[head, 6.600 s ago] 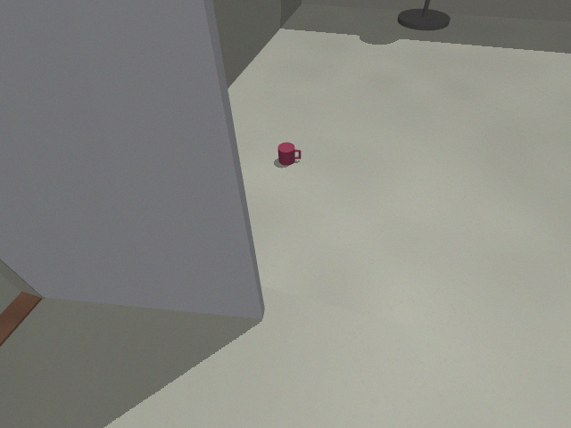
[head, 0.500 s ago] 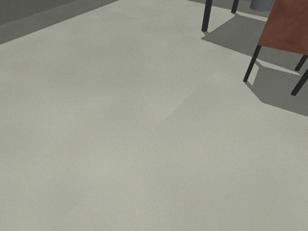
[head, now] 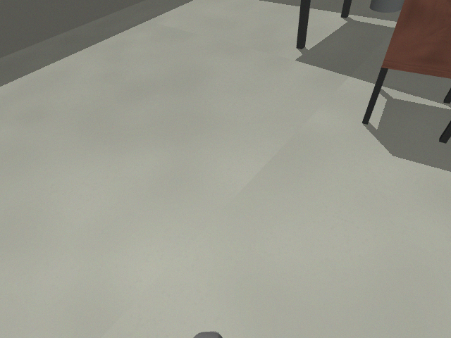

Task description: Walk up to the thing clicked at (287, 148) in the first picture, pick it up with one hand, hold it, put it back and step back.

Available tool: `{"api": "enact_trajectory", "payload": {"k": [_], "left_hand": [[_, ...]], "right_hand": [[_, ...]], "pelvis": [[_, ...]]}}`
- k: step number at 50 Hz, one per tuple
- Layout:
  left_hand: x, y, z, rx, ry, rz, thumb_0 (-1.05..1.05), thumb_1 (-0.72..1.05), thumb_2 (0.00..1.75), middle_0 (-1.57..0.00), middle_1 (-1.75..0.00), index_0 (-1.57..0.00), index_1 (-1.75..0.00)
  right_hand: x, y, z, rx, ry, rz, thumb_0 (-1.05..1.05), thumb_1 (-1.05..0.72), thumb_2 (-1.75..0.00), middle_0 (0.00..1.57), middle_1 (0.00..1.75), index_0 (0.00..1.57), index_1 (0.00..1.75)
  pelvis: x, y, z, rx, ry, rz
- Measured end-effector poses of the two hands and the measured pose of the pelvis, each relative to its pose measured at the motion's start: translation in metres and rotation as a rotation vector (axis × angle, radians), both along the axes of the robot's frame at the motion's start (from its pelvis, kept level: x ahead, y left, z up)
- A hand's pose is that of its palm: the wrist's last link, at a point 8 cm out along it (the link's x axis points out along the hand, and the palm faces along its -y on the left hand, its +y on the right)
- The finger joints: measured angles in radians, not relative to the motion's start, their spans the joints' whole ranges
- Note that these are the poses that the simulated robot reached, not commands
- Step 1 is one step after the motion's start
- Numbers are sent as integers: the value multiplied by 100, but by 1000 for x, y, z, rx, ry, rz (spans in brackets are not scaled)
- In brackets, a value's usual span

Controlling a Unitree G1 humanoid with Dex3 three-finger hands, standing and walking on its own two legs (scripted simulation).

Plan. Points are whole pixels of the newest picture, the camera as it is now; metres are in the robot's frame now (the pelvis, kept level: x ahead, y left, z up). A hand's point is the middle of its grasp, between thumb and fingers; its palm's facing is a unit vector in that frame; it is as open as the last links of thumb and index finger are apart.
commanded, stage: walk up
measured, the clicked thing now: out of the picture +0.47 +1.53 -0.73
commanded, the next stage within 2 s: none
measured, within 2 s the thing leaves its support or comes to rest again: neither
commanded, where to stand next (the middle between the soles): +0.46 +0.07 m, yaw +1 degrees
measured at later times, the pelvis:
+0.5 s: pelvis +0.21 +0.05 +0.00, yaw +0 degrees
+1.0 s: pelvis +0.36 +0.05 -0.01, yaw +1 degrees
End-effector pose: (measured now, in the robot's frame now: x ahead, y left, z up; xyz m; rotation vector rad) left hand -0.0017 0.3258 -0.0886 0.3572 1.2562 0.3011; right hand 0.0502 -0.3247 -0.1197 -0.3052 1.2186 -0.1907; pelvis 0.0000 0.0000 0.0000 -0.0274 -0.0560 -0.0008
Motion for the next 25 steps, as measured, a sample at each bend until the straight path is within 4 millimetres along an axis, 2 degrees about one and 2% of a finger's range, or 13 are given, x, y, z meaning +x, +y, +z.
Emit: {"api": "enact_trajectory", "payload": {"k": [6, 12, 14, 20, 25], "left_hand": [[49, 7, -15, -34, -17, -3, 1, 91, 90, -21, -30, -21, -30], [119, 30, -47, -69, -29, -25, 1, 91, 90, -21, -30, -21, -30], [145, 34, -51, -81, -26, -41, 1, 91, 90, -21, -30, -21, -30], [227, 40, -31, -93, -103, -98, 1, 91, 90, -21, -30, -21, -30], [279, 42, -18, -73, -132, -131, 1, 91, 90, -20, -30, -21, -30]], "right_hand": [[59, 19, 4, -2, 18, 60, 1, -90, -90, 20, 30, 20, 30], [140, 48, 5, -38, -53, 90, 1, -90, -90, 20, 30, 20, 30], [160, 57, 9, -44, -113, 82, 1, -90, -90, 20, 30, 20, 30], [189, 71, 28, -42, -148, 31, 0, -90, -90, 21, 30, 21, 30], [206, 68, 26, -39, -124, 17, 0, -90, -90, 21, 31, 21, 30]], "pelvis": [[47, 10, -5, -13, 6, 25], [105, 37, -23, 18, 7, 34], [120, 45, -23, 14, 3, 25], [169, 54, -6, 19, -5, 15], [206, 53, -3, 41, -13, -4]]}}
